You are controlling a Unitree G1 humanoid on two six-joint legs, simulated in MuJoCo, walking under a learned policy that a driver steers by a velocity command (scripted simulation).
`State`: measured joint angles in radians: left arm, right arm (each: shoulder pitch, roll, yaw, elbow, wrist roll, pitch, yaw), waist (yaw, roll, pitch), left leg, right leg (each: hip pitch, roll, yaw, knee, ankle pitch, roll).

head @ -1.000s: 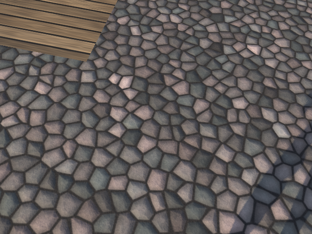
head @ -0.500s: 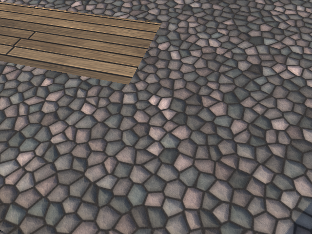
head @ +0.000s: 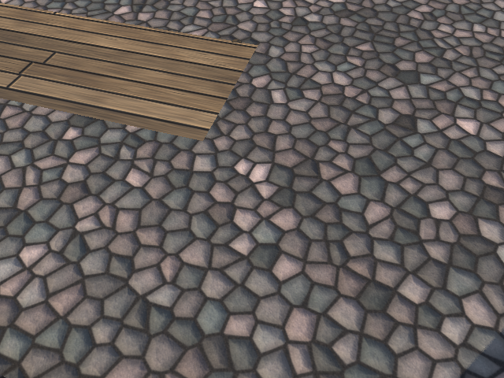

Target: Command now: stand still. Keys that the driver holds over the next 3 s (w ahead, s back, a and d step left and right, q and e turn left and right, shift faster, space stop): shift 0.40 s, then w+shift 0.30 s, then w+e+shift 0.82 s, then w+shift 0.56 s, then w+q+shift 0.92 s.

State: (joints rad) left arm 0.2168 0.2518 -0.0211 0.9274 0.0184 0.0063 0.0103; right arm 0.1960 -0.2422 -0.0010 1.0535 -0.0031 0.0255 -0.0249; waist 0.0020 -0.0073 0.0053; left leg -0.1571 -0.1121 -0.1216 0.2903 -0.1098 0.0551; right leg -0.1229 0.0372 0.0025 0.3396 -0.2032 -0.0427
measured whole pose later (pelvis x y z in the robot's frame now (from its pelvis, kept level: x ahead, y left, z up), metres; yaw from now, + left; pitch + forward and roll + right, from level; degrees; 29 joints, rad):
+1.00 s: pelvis +0.20 +0.06 -0.01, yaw -9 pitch +1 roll +2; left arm 0.16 0.28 0.09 0.91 0.03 0.00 -0.07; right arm 0.35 -0.24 -0.05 1.01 -0.04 -0.14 0.00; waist -0.02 -0.05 0.00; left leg 0.02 -0.04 0.22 0.29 -0.33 0.04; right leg -0.64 -0.08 0.03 0.94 0.06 -0.06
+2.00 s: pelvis +1.01 -0.33 -0.13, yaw -49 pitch +2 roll +2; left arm -0.03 0.27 -0.01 0.69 0.04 -0.06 -0.07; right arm 0.55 -0.23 -0.04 1.02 -0.01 -0.12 0.02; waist -0.08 -0.03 0.02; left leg 0.15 -0.04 0.06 0.10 -0.28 0.00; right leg -0.72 -0.06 -0.02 0.71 0.01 -0.10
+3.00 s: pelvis +1.70 -0.98 -0.15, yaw -7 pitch +2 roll -1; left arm 0.03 0.27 -0.01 0.60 0.05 -0.09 0.02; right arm 0.40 -0.37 -0.10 0.82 0.01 -0.06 0.01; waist -0.10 0.03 0.03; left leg -0.13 -0.15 -0.23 0.95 -0.50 0.12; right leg -0.51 -0.04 0.04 0.61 -0.16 0.05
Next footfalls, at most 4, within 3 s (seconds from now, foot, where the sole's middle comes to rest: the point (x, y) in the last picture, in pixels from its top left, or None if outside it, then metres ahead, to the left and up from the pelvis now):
0.76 left None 0.15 0.15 -0.78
1.30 right None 0.56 -0.08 -0.90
1.66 left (309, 251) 1.03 -0.17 -0.90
2.10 right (430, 226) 1.14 -0.62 -0.90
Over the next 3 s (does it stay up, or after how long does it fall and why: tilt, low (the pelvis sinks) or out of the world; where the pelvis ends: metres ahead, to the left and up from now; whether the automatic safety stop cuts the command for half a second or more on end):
stays up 1.70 -0.98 -0.15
